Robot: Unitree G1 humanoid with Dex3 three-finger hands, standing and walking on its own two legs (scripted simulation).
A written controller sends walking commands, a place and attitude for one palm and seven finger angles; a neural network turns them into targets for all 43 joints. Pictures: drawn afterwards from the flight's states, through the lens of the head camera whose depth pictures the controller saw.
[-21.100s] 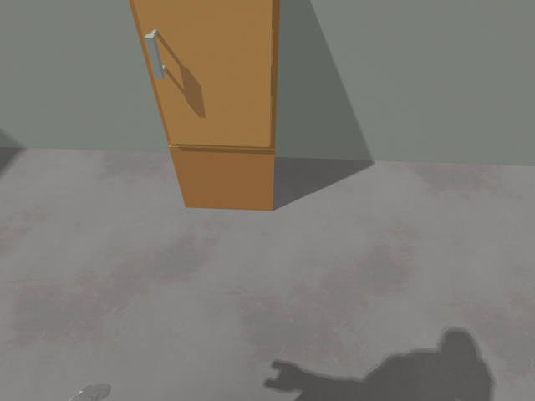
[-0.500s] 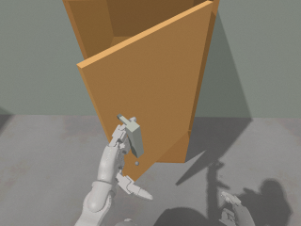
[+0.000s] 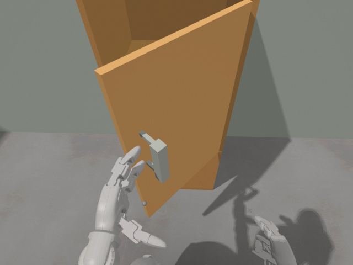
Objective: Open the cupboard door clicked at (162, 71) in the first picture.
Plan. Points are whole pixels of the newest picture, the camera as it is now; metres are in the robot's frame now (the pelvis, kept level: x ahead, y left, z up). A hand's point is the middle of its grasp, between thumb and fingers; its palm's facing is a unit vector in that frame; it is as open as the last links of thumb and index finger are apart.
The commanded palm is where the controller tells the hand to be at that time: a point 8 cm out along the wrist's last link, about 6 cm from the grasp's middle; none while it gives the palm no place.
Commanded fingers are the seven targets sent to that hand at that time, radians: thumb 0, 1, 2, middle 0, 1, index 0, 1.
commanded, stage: slide the hand sideways off the handle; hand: left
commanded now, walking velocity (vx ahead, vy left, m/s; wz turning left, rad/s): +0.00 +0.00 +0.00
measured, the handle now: (153, 156) +0.34 +0.07 +0.08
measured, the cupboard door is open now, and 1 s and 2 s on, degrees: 47 47 47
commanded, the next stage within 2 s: draw the hand back to the body in 0.46 s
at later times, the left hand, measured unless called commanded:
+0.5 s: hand (116, 226) +0.19 +0.12 +0.07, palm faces -0.04 -1.00 -0.02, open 16.3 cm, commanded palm +0.17 +0.18 +0.07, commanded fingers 0.00 -0.50 0.30 -0.15 -0.30 -0.15 -0.30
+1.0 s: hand (81, 219) +0.18 +0.17 +0.11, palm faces -0.02 -1.00 -0.06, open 16.3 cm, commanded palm +0.16 +0.23 +0.13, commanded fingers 0.00 -0.40 0.34 -0.15 -0.30 -0.15 -0.30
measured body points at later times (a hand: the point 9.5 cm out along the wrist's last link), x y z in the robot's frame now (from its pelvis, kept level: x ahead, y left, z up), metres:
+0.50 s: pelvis +0.01 -0.01 -0.01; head +0.04 -0.02 +0.44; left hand +0.18 +0.18 +0.08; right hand +0.19 -0.24 -0.09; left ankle +0.05 +0.12 -0.69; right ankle -0.03 -0.10 -0.69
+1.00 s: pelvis +0.00 +0.01 +0.00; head +0.00 +0.00 +0.45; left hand +0.18 +0.22 +0.12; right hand +0.19 -0.21 -0.06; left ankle +0.05 +0.12 -0.69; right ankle -0.03 -0.10 -0.69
